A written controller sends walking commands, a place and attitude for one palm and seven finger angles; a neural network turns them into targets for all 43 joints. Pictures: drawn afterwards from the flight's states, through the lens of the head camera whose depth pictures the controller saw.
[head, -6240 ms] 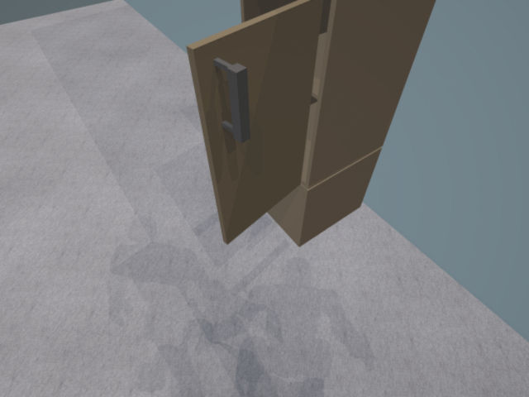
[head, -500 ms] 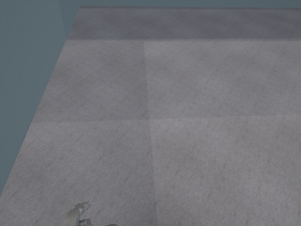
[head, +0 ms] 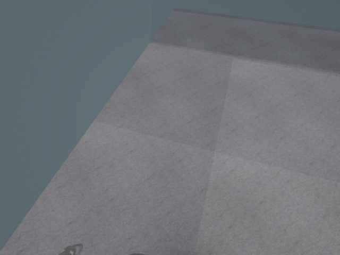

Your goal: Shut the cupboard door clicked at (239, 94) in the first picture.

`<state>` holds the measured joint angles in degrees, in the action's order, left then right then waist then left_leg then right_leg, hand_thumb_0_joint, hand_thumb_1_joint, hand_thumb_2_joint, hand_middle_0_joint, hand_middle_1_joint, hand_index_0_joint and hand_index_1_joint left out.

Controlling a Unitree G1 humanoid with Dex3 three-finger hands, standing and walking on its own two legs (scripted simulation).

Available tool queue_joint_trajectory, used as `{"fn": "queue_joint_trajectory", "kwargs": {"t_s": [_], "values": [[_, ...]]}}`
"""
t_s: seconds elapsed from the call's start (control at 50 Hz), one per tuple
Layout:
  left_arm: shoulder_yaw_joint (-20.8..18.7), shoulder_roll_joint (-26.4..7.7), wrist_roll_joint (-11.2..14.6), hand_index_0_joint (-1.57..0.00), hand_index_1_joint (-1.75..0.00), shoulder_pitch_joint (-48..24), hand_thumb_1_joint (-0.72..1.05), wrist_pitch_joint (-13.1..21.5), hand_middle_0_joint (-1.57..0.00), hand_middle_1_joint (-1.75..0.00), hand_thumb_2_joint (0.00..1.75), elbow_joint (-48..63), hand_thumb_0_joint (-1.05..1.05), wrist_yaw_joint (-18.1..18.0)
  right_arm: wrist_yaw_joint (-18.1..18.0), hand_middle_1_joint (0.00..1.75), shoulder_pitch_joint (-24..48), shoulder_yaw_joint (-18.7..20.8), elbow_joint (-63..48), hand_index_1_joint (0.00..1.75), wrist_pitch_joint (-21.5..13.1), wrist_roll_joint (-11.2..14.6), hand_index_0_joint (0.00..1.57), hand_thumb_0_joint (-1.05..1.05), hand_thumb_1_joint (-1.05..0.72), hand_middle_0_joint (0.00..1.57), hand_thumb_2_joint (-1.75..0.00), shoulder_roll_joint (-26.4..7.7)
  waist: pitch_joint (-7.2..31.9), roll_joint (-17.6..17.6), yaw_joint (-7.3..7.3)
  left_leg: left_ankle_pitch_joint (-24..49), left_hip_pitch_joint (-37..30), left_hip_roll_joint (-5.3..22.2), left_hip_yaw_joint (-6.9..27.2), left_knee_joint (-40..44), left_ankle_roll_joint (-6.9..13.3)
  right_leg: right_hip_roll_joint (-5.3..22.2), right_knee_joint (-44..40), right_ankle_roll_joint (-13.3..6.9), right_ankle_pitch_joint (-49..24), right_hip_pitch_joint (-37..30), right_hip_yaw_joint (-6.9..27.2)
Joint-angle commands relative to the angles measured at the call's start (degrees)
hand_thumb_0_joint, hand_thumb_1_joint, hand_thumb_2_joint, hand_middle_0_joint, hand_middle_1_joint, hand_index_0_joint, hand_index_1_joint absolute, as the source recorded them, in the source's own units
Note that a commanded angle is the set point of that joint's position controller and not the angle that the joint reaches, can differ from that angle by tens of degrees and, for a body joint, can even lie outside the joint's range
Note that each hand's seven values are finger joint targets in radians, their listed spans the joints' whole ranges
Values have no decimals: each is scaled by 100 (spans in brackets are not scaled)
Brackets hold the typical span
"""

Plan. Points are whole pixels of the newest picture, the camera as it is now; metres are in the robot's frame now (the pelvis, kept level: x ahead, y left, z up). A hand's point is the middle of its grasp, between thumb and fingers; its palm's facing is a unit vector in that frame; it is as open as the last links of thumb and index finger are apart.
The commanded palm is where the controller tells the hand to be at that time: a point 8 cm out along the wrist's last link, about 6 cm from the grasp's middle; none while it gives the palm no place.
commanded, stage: walk to a spot facing it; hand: left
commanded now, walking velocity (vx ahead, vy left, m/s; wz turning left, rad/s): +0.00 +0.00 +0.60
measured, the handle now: out of the picture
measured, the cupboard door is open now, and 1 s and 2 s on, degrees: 100 100 100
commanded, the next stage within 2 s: none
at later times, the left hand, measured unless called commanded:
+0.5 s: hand out of the picture +0.02 +0.22 -0.16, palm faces +0.37 -0.90 -0.24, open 7.4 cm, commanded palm none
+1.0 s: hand out of the picture -0.03 +0.19 -0.18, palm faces +0.61 -0.76 -0.21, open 7.4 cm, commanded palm none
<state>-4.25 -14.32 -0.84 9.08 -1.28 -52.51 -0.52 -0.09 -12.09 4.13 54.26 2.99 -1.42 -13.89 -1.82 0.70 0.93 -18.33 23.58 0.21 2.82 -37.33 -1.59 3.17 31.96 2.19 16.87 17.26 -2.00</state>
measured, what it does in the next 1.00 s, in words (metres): steps on the spot, turning left: left foot, then right foot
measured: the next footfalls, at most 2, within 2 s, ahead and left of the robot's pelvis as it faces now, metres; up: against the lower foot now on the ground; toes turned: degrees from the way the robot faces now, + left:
left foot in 0.30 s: +0.04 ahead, +0.12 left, +0.00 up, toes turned +18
right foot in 0.60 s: +0.13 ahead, -0.14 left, +0.00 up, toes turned +21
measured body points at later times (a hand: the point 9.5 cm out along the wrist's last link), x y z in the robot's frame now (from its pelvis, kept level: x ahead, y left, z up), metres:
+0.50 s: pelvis +0.02 -0.01 +0.01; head +0.07 +0.02 +0.45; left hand +0.00 +0.26 -0.14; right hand +0.21 -0.21 -0.12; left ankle +0.00 +0.11 -0.73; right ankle +0.06 -0.16 -0.68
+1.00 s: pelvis +0.04 -0.01 +0.00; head +0.07 +0.05 +0.44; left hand -0.06 +0.23 -0.16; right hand +0.28 -0.16 -0.12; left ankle -0.01 +0.07 -0.73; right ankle +0.08 -0.16 -0.67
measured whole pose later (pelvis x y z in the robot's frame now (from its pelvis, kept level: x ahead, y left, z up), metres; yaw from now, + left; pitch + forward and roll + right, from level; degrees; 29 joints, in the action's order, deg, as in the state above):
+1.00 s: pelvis +0.04 -0.01 +0.00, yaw +38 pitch +2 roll +0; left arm -3.5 -14.0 -0.6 11.5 -3.8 -52.6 -0.4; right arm 0.7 -8.1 2.9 51.0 1.5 -1.5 -12.9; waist -5.7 -3.5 0.5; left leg -18.6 20.4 -0.2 -2.9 -37.3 2.6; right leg 6.7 60.3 5.0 30.3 24.1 -4.2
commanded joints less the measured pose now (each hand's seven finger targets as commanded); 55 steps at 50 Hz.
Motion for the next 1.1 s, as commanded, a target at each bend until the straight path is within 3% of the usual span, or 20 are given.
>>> {"fn": "queue_joint_trajectory", "kwargs": {"t_s": [0.0, 0.06, 0.18, 0.24, 0.28, 0.3, 0.38, 0.54, 0.56, 0.58, 0.6, 0.62, 0.66, 0.78, 0.84, 0.86, 0.88, 0.9, 0.98, 1.08], "values": [[-123, -1074, -62, -20, -30, 25, 90, 102, -20, -30, 90, 445, 0, -104, 143, 30, 357, 204, -702, 30, -18, 14, 20, 0, -90, 20, -90, -507, -59, -1276, -52, -1072, 894, 139, -138, -2841, -57, 2155, -2153, -1027, 995, 222, 1675], [-13, -668, -41, -20, -30, 37, 90, 169, -20, -30, 90, 433, 0, -108, 176, 30, 410, 175, -546, 30, 28, 23, 20, 0, -90, 20, -90, -428, -40, -1556, 22, -680, 1032, 261, -420, -2821, -252, 1498, -1506, -731, -1655, -488, 386], [-119, -1068, -79, -20, -30, 914, 90, 210, -20, -30, 90, 126, 0, -100, 183, 30, 916, -19, -714, 30, -103, 100, 20, 0, -90, 20, -90, -203, 534, -1161, -382, -660, 197, -16, -1053, -223, -207, 1718, -373, -748, -4306, -1741, -71], [-134, -1055, 8, -20, -30, 600, 90, 185, -20, -30, 90, 194, 0, -33, 157, 30, 238, 73, -580, 30, -147, 77, 20, 0, -90, 20, -90, -572, 773, -843, 66, 975, -1470, 69, -883, 1187, -11, 1518, 630, -205, -3441, -744, -580], [6, -439, 55, -20, -30, 209, 90, 111, -20, -30, 90, 642, 0, -18, 44, 30, -619, 350, -469, 30, -186, 40, 20, 0, -90, 20, -90, -1667, 1089, 1628, 550, 4702, -2786, 2503, 2202, 1467, 1447, 373, 3008, 459, 2182, 1693, -619], [-15, -611, 14, -20, -30, -20, 90, 22, -20, -30, 90, 726, 0, -61, 7, 30, -715, 356, -358, 30, -153, 27, 20, 0, -90, 20, -90, -1726, 1054, 928, 531, 4216, -2534, 2590, 1909, 1348, 1689, 432, 3538, 336, 2081, 1747, 83], [-63, -491, -12, -20, -30, 45, 90, -62, -20, -30, 90, 493, 0, -13, -91, 30, 346, 198, -612, 30, -207, 6, 20, 0, -90, 20, -90, -1171, 348, 1058, 58, 2533, -1296, 1473, 1100, 1562, 1049, 328, 3120, 325, 948, 1394, 213], [-123, -540, 6, -20, -30, 808, 90, 39, -20, -30, 90, 357, 0, -20, -23, 30, 788, 275, -781, 30, -83, 30, 20, 0, -90, 20, -90, -1111, 352, 608, -346, 818, 120, 818, 1168, 1090, 629, -150, -249, 161, -140, -967, -96], [-204, -878, -60, -20, -30, 967, 90, 99, -20, -30, 90, 363, 0, -69, 5, 30, 787, 238, -856, 30, -71, 75, 20, 0, -90, 20, -90, -788, 355, -379, -452, -31, 823, 268, 704, 222, 297, 714, -1286, -87, 296, -1505, 815], [-292, -1403, -127, -20, -30, 957, 90, 132, -20, -30, 90, 419, 0, -107, 44, 30, 780, 181, -993, 30, -75, 88, 20, 0, -90, 20, -90, -393, 284, -2140, -523, -1456, 1378, -466, -270, -1447, -112, 2292, -2002, -721, 300, -1419, 2474], [-232, -1363, -63, -20, -30, 795, 90, 136, -20, -30, 90, 502, 0, -129, 79, 30, 818, 219, -980, 30, -59, 44, 20, 0, -90, 20, -90, -668, 262, -1829, -456, -1666, 1136, -58, 17, -2638, -27, 2567, -1969, -1050, 99, -740, 2383], [-162, -1167, -48, -20, -30, 263, 90, 108, -20, -30, 90, 633, 0, -92, 141, 30, 602, 195, -944, 30, -36, 38, 20, 0, -90, 20, -90, -539, 176, -1370, -132, -1150, 913, 52, -4, -2996, -28, 2149, -1918, -1034, 403, -322, 1716], [-92, -787, -44, -20, -30, 59, 90, 129, -20, -30, 90, 688, 0, -131, 160, 30, 653, 205, -722, 30, 14, 19, 20, 0, -90, 20, -90, -543, 95, -1658, -38, -875, 1074, 215, -172, -3186, -162, 1610, -1494, -810, -1134, -637, 913], [-157, -1047, -82, -20, -30, 725, 90, 184, -20, -30, 90, 422, 0, -120, 211, 30, 944, 15, -777, 30, -83, 106, 20, 0, -90, 20, -90, -171, 456, -1107, -378, -791, 270, 44, -922, -565, -229, 1707, -558, -774, -3637, -1604, -10], [-176, -1057, -19, -20, -30, 567, 90, 161, -20, -30, 90, 385, 0, -61, 193, 30, 374, 56, -648, 30, -142, 90, 20, 0, -90, 20, -90, -392, 619, -981, -65, 409, -883, -28, -925, 896, -88, 1554, 265, -342, -3176, -1096, -456], [-157, -894, 32, -20, -30, 513, 90, 137, -20, -30, 90, 499, 0, -36, 163, 30, -93, 152, -553, 30, -199, 57, 20, 0, -90, 20, -90, -797, 965, -90, 191, 1697, -1944, 518, -194, 1291, 171, 1319, 1233, -19, -2224, -229, -717], [-51, -437, 80, -20, -30, 318, 90, 105, -20, -30, 90, 755, 0, -2, 97, 30, -594, 322, -504, 30, -237, 22, 20, 0, -90, 20, -90, -1458, 1061, 1679, 453, 4123, -2744, 2201, 2106, 1470, 1095, 434, 2629, 456, 1701, 1491, -803], [-19, -503, 33, -20, -30, -77, 90, 10, -20, -30, 90, 866, 0, -52, 15, 30, -886, 351, -349, 30, -176, 40, 20, 0, -90, 20, -90, -1631, 1140, 1322, 557, 4652, -2622, 2478, 2171, 1395, 1575, 362, 3371, 351, 2203, 1667, -35], [-64, -456, -12, -20, -30, -208, 90, -50, -20, -30, 90, 640, 0, -24, -107, 30, -69, 193, -526, 30, -247, 6, 20, 0, -90, 20, -90, -1097, 416, 893, 161, 2945, -1533, 1494, 1325, 1576, 1075, 358, 3520, 305, 870, 1602, 295], [-33, -379, 25, -20, -30, -186, 90, -62, -20, -30, 90, 590, 0, -9, -120, 30, -83, 200, -479, 30, -236, -11, 20, 0, -90, 20, -90, -1084, 612, 752, 109, 2844, -1610, 1325, 1304, 1539, 1071, 98, 2280, 285, 899, 1053, 201]]}}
